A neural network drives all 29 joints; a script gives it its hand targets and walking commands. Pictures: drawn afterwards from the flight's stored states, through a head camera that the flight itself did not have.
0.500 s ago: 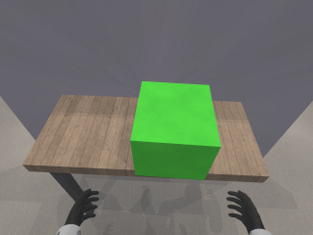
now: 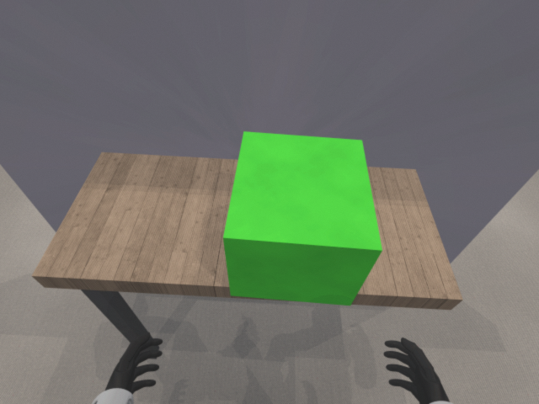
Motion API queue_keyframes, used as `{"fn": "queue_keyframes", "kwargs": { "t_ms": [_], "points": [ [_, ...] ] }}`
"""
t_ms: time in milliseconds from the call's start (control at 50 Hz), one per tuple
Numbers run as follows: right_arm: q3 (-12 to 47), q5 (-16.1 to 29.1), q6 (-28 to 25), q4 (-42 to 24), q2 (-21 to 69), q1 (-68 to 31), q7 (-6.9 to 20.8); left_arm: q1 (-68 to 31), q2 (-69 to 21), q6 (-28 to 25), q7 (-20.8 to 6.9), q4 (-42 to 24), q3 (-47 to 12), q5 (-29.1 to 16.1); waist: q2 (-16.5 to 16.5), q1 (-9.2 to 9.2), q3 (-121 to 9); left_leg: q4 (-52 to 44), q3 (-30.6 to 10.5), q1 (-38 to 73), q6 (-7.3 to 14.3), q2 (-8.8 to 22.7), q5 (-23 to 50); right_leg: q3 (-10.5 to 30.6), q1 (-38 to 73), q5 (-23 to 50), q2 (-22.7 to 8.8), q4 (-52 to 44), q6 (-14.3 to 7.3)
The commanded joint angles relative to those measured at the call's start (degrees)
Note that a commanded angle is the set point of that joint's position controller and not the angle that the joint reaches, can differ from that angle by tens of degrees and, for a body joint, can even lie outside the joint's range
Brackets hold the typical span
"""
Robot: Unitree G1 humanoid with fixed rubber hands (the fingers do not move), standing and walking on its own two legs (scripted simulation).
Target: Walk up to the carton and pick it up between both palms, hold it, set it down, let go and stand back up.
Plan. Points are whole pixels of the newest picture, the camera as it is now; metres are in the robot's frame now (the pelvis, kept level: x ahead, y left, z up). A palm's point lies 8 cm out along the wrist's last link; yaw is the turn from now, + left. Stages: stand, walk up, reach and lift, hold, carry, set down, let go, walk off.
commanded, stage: let go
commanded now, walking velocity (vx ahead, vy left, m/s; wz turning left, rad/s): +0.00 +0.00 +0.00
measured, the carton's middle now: (296, 217) +0.42 -0.04 +0.00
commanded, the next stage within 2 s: stand in 0.34 s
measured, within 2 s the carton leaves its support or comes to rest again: neither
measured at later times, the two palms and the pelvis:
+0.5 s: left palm out of the picture +0.13 +0.23 -0.10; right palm out of the picture +0.12 -0.25 -0.10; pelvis -0.01 -0.01 -0.01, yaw -1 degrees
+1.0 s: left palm out of the picture +0.11 +0.23 -0.12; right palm out of the picture +0.01 -0.23 -0.13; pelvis -0.01 +0.01 -0.01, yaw -4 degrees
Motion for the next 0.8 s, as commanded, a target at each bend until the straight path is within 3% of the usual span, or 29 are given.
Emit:
{"fn": "queue_keyframes", "kwargs": {
  "t_ms": [0, 160, 240, 280, 320, 340, 360, 380, 400, 420, 460, 480, 520, 560, 580, 620, 660, 680, 740, 780],
  "points": [
    [-2.0, -0.2, -2.4, -4.7, -7.2, -1.7, -0.2, -2.9, 5.6, -1.6, 0.2, -6.2, 2.1, 0.0, 1.9, -0.31, -7.2, -3.7, 0.4, -8.1, -2.2, 0.0, 16.7, 2.1, 10.7, 10.6, -0.9, -1.2, -0.5],
    [-1.6, -0.6, -2.6, -4.2, -7.1, -2.0, -0.3, -3.2, 4.9, -1.7, -0.5, -5.1, 1.0, -0.3, 1.2, -0.10, -6.0, -4.0, 0.4, -9.6, -2.2, -0.1, 16.4, 2.3, 11.4, 11.1, -1.1, -1.4, -0.3],
    [-1.0, -1.2, -2.4, -5.6, -6.6, -3.4, -0.5, -4.7, 5.7, -1.7, -0.9, -3.5, 1.7, -0.4, -0.5, 0.45, -5.5, -4.7, 1.1, -11.1, -1.2, -0.3, 11.7, 2.8, 11.7, 8.5, -1.7, -1.7, 0.1],
    [-1.5, -0.9, -2.3, -6.0, -6.6, -3.1, -0.5, -4.7, 5.9, -1.8, -0.5, -3.9, 2.0, -0.6, 0.4, 0.95, -6.2, -5.3, 1.3, -12.3, -1.2, -0.1, 10.5, 3.4, 13.2, 7.6, -1.7, -1.6, 0.3],
    [-1.8, -1.2, -2.2, -5.5, -6.5, -2.5, -0.6, -5.3, 6.3, -2.0, -0.3, -4.7, 1.5, -0.6, 0.1, 0.18, -6.6, -5.2, 1.3, -12.8, -0.9, 0.0, 9.6, 3.3, 13.3, 6.9, -1.6, -1.3, 0.4],
    [-2.4, -1.8, 5.9, -1.8, -9.2, 0.3, -1.6, 3.9, 8.8, -6.6, -1.2, 3.7, 4.2, 4.5, 3.3, 1.08, -6.6, 2.6, -1.8, -8.8, 0.6, 3.9, 9.9, 5.7, 1.4, 16.8, -6.9, 1.2, 1.1],
    [-2.6, -2.3, 9.1, -2.4, -9.6, 2.0, -2.2, 5.5, 8.4, -8.2, -2.1, 4.8, 4.3, 3.9, 4.0, -0.19, -4.1, 2.7, -2.2, -8.6, 1.2, 4.5, 1.7, 6.6, -3.4, 12.8, -6.3, 0.3, 1.0],
    [-2.1, -2.1, 10.8, -3.6, -8.7, 3.4, -2.3, 3.8, 9.0, -9.3, -2.4, 5.1, 4.7, 3.5, 1.5, -1.11, -0.9, 2.5, -2.0, -9.3, 0.8, 3.9, -2.2, 7.6, -8.0, 9.8, -6.0, 0.0, 0.7],
    [-2.5, -1.8, 11.1, -3.8, -9.2, 3.2, -2.4, 0.4, 8.3, -9.9, -2.9, 4.3, 4.5, 3.6, 3.0, -2.18, -4.0, 3.2, -2.6, -8.4, 1.4, 4.2, 0.2, 7.6, -6.4, 13.2, -5.9, 1.1, 0.5],
    [-2.2, -1.5, 11.2, -3.2, -8.8, 5.9, -2.4, -0.6, 7.7, -10.2, -3.3, 3.9, 4.4, 3.4, 0.9, -2.57, -7.6, 2.9, -2.1, -9.2, 1.1, 3.9, 1.0, 6.5, -4.6, 14.8, -5.7, 2.8, 0.1],
    [-2.3, -1.2, 11.6, -2.1, -10.0, 4.8, -2.6, 0.0, 4.0, -10.6, -3.9, 5.1, 3.5, 2.7, 3.2, -1.66, -7.0, 3.4, -2.5, -11.0, 1.4, 3.9, -2.2, 7.5, -6.9, 9.5, -5.5, 2.7, -0.4],
    [-2.0, -1.1, 11.5, -2.2, -9.5, 3.4, -2.1, -1.2, 4.2, -10.7, -4.1, 5.5, 3.8, 2.6, 0.9, -1.72, -9.1, 2.6, -3.3, -10.1, 2.1, 4.5, -3.1, 6.8, -7.4, 8.6, -4.9, 3.2, -0.2],
    [-1.6, -1.4, 11.4, -2.4, -8.6, 3.5, -2.2, 0.3, 5.1, -10.7, -4.1, 6.9, 4.0, 2.5, 4.1, -1.37, -10.8, 2.7, -3.8, -10.2, 2.4, 5.4, -2.7, 7.1, -7.7, 9.3, -4.3, 4.1, -0.4],
    [-1.6, -1.6, 11.1, -1.7, -9.4, 3.6, -2.7, 1.5, 5.2, -11.2, -3.6, 7.3, 4.0, 2.6, 2.9, -0.78, -10.7, 2.0, -5.0, -12.4, 3.1, 5.3, -2.6, 6.4, -5.8, 11.1, -4.2, 5.7, -0.1],
    [-1.9, -1.8, 11.1, -1.2, -10.2, 3.5, -2.7, 1.0, 5.2, -11.4, -3.4, 7.7, 3.9, 2.7, -0.8, -1.08, -9.1, 3.3, -4.0, -12.3, 3.1, 5.0, -2.8, 7.9, -8.1, 11.4, -4.9, 5.0, -0.4],
    [-1.4, -1.7, 11.1, -0.4, -9.2, 5.2, -3.0, 4.7, 7.1, -11.5, -3.1, 9.3, 4.5, 2.4, -2.3, -0.27, -11.1, 4.4, -2.6, -11.0, 3.0, 4.1, -2.9, 8.8, -7.8, 9.7, -5.7, 3.9, -0.7],
    [-1.3, -1.4, 11.0, 0.3, -8.9, 6.9, -3.1, 2.0, 6.3, -11.2, -2.6, 9.2, 4.3, 2.5, -4.3, -1.97, -8.3, 5.3, -2.6, -12.9, 2.4, 3.2, -4.7, 11.6, -9.6, 4.9, -6.6, 1.0, -1.8],
    [-1.5, -2.0, 11.1, 1.2, -9.1, 7.6, -3.3, 4.1, 6.8, -11.2, -2.4, 9.6, 4.5, 2.5, -2.8, -1.23, -7.4, 3.7, -3.2, -12.8, 2.9, 3.6, -3.5, 11.5, -9.8, 4.0, -6.7, 1.3, -1.5],
    [-1.5, -1.4, 11.1, 2.4, -9.8, 9.5, -3.4, 2.4, 5.4, -10.9, -2.3, 10.3, 4.0, 2.1, -1.4, -2.04, -6.6, 2.9, -3.1, -11.7, 3.7, 4.0, -6.1, 11.2, -13.9, -4.3, -4.7, 0.0, -0.9],
    [-0.9, -1.6, 10.6, 3.1, -9.4, 9.5, -3.7, 3.9, 4.2, -11.0, -2.3, 11.0, 4.0, 2.2, 0.8, -1.28, -6.9, -0.4, -5.7, -14.2, 4.1, 5.8, -4.9, 8.1, -9.2, 1.3, -3.5, 4.4, -0.1]
  ]
}}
